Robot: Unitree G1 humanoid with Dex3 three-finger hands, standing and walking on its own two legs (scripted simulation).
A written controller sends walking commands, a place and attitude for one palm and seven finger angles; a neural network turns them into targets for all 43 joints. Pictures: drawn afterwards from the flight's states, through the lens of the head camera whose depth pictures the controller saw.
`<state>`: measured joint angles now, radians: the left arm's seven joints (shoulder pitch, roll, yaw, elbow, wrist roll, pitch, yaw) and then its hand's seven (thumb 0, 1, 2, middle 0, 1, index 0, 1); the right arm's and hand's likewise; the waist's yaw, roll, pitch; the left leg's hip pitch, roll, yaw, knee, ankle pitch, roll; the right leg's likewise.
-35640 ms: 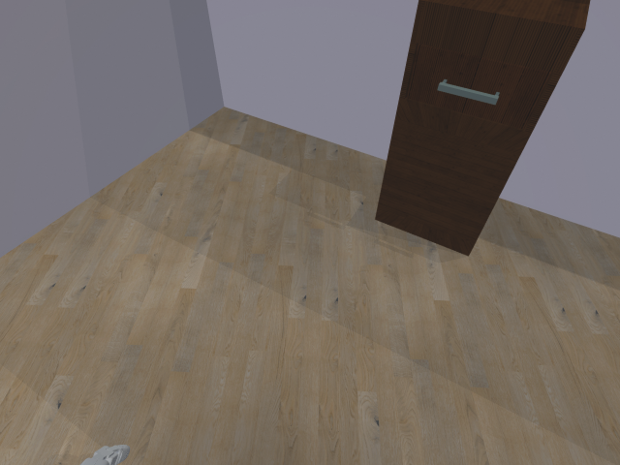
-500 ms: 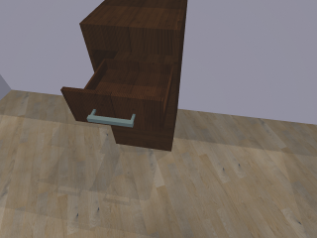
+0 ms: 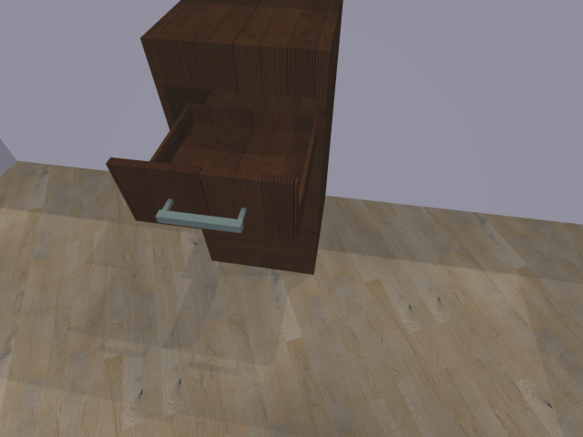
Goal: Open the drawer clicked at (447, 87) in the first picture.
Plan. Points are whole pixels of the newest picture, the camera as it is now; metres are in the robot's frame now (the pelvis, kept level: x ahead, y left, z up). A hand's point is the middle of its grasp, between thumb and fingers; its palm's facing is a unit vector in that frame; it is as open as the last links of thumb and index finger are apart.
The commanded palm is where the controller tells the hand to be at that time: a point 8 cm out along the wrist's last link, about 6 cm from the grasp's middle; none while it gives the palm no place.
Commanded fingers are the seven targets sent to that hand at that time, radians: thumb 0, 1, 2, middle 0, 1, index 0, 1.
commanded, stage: look to check the result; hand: left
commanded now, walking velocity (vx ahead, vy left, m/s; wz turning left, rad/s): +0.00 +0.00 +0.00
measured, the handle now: (202, 214) +0.54 +0.22 -0.07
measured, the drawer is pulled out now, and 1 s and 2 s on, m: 0.30 0.30 0.30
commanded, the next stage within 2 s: stand and wait in 0.38 s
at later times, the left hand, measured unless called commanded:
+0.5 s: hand out of the picture +0.00 +0.15 -0.17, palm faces +0.04 -0.98 -0.20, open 7.3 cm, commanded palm none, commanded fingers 0.00 0.90 0.90 -0.20 -0.30 -0.20 -0.30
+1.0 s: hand out of the picture +0.01 +0.14 -0.17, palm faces +0.04 -0.98 -0.20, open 7.3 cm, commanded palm none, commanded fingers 0.00 0.90 0.90 -0.20 -0.30 -0.20 -0.30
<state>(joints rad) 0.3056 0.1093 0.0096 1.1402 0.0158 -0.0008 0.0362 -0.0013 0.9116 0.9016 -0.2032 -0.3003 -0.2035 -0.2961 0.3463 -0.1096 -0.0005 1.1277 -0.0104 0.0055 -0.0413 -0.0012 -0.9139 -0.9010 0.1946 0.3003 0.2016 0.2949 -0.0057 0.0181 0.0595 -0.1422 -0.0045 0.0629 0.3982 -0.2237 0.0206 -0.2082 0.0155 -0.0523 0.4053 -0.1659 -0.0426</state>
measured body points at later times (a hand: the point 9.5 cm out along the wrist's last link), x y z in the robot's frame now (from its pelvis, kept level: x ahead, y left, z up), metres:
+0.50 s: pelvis +0.01 -0.01 +0.00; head +0.03 -0.03 +0.45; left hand +0.00 +0.20 -0.16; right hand -0.01 -0.21 -0.17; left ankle +0.00 +0.11 -0.74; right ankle +0.04 -0.09 -0.74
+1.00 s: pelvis +0.03 -0.02 +0.00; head +0.05 -0.04 +0.45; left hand +0.01 +0.19 -0.16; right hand +0.00 -0.22 -0.17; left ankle +0.00 +0.11 -0.74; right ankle +0.04 -0.09 -0.74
